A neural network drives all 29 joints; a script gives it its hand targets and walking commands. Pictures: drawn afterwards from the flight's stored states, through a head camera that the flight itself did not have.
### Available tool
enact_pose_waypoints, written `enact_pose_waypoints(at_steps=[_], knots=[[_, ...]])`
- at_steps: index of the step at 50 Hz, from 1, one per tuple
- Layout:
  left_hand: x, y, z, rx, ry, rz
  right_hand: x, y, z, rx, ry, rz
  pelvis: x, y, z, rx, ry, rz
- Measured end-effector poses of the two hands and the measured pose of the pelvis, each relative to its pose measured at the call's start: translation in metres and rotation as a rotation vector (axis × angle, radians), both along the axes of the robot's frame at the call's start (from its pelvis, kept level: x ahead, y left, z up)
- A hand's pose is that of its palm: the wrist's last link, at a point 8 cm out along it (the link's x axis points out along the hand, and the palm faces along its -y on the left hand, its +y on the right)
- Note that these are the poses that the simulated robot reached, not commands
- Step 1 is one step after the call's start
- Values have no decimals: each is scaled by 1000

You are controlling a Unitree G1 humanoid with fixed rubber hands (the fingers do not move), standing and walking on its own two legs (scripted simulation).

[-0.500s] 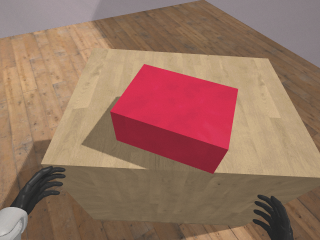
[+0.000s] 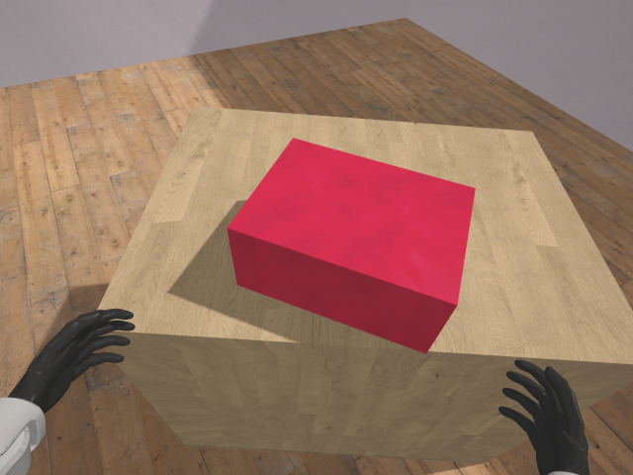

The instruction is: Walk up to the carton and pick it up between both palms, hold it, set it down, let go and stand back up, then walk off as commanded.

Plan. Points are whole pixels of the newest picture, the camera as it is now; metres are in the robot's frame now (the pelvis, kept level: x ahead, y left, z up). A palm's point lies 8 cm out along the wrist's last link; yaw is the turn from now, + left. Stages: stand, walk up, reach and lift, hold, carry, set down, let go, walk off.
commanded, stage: reach and lift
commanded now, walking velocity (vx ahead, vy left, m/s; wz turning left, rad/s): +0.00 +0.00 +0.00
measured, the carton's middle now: (354, 237) +0.48 -0.01 +0.00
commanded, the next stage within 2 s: none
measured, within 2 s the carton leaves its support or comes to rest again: neither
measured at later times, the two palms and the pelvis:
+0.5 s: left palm (69, 321) +0.25 +0.31 +0.09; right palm (539, 401) +0.22 -0.20 +0.07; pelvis +0.02 +0.00 +0.00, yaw +0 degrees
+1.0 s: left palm (109, 246) +0.34 +0.29 +0.11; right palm (534, 343) +0.27 -0.20 +0.09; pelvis +0.03 +0.00 +0.00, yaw +0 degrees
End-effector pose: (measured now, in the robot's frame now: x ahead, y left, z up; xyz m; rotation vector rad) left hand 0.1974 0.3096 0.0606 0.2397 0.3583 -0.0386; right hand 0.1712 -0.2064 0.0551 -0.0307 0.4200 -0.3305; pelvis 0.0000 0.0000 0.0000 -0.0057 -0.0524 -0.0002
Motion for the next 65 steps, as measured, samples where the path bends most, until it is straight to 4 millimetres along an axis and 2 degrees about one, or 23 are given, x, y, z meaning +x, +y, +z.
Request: enact_pose_waypoints(at_steps=[9,16,26,32,42,54,65], knots=[[4,-1,4,-40,13,17,3,3,1,5,41,14,4,0,0,0,5,0],[16,-1,9,-51,1,28,13,4,3,5,48,21,12,-1,0,1,17,0],[60,-5,26,-51,-39,16,52,11,13,17,-10,55,24,-1,0,1,32,-1],[86,-10,27,-49,-10,-2,74,11,19,35,-58,49,30,-1,0,1,41,-1],[118,-22,38,-46,-25,-41,85,8,19,71,-75,33,33,-2,0,1,49,-2],[153,-18,57,-86,-61,-5,111,8,37,73,-149,41,25,-1,1,0,37,-2],[189,-21,81,-154,-93,31,130,-9,48,68,-157,-18,11,-1,1,0,18,-2]])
